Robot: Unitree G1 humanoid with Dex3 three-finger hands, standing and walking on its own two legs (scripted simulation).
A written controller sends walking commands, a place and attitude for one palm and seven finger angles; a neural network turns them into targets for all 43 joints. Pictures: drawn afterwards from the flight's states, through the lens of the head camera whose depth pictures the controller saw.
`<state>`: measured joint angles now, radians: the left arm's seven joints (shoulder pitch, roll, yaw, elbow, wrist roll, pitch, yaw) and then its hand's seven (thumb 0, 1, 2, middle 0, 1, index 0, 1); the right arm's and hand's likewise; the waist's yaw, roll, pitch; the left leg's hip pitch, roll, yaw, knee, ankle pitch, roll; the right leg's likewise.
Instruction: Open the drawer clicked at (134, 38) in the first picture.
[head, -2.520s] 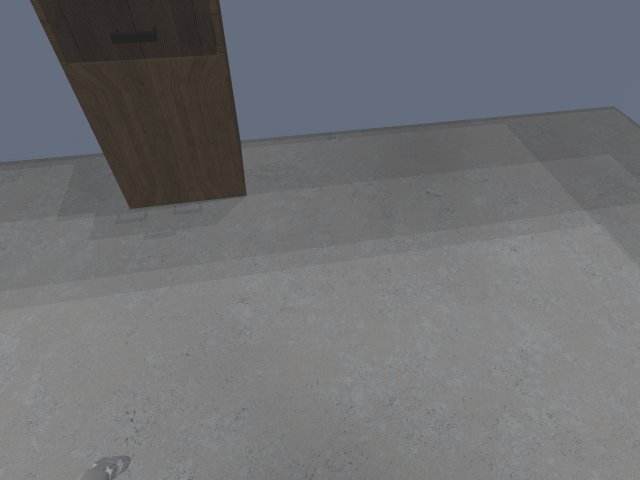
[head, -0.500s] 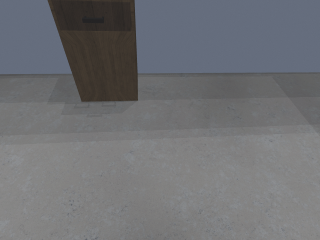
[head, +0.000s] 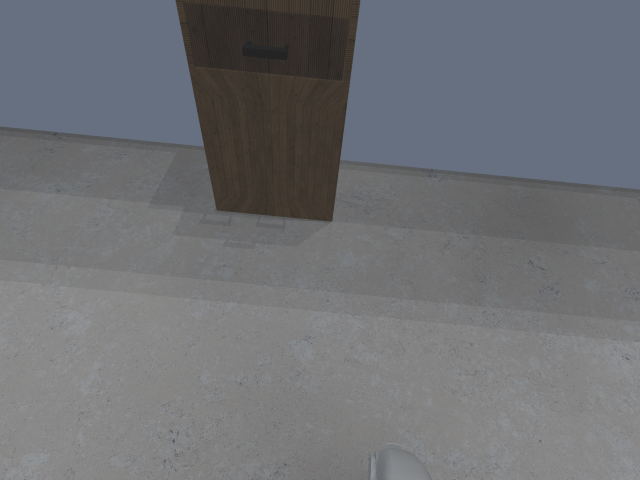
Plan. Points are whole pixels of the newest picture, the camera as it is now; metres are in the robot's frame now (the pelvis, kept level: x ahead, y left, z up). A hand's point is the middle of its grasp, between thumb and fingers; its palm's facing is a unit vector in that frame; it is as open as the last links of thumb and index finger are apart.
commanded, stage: walk to a spot facing it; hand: left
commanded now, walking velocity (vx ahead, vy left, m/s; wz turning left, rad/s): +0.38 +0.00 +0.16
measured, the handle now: (266, 49) +1.24 +0.18 -0.03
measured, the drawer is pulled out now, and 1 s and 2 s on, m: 0.00 0.00 0.00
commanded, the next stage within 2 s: turn to face it in 0.54 s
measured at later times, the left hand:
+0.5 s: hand (212, 460) +0.19 +0.15 -0.17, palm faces +0.19 -0.96 -0.22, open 7.3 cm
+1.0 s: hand (182, 332) +0.39 +0.25 -0.18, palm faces +0.25 -0.96 -0.17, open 7.4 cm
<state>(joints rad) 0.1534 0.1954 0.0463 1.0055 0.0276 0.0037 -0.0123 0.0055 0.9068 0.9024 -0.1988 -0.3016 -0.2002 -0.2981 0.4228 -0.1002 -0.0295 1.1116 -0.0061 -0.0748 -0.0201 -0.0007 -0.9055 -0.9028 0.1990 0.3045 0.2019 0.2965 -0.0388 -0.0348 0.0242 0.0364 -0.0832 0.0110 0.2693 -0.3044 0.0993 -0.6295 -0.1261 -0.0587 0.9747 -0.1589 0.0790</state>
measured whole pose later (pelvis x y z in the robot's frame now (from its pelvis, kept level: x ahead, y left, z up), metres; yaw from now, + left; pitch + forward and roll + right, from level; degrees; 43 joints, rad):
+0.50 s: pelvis +0.24 -0.02 +0.00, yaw +10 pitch -1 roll -1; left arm 0.35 0.17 0.04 1.11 0.03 -0.07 0.02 0.00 0.92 0.90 -0.20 -0.30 -0.20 -0.30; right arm 0.20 -0.19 -0.07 1.03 -0.02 0.00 0.02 0.00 -0.91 -0.90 0.19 0.30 0.19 0.30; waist -0.01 0.03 0.05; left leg -0.62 0.13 0.04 0.98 -0.16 -0.01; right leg -0.09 -0.03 -0.23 0.40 -0.29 -0.02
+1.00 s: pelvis +0.39 +0.07 +0.00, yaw +9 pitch -2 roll +0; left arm 0.26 0.16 0.06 1.04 0.02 0.04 0.03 0.00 0.91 0.90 -0.20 -0.30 -0.20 -0.30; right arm 0.16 -0.16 -0.04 1.02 -0.01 -0.04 -0.04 -0.03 -0.95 -0.90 0.20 0.30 0.20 0.30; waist 0.03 -0.03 0.03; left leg -0.17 0.01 0.25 0.43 -0.24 0.10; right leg -0.48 -0.10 -0.04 1.00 -0.31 0.06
